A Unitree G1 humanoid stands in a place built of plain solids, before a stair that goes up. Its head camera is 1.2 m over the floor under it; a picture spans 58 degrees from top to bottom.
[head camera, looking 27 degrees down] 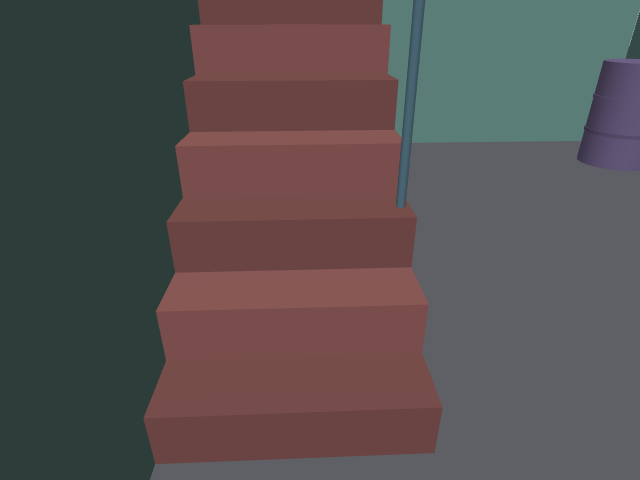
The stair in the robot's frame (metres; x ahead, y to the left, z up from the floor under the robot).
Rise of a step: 0.20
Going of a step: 0.24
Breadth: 0.86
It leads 3 degrees to the left of straight ahead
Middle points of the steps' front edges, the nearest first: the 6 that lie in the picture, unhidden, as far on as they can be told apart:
0.88 0.07 0.20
1.11 0.08 0.39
1.35 0.09 0.59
1.58 0.10 0.79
1.82 0.11 0.98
2.05 0.12 1.18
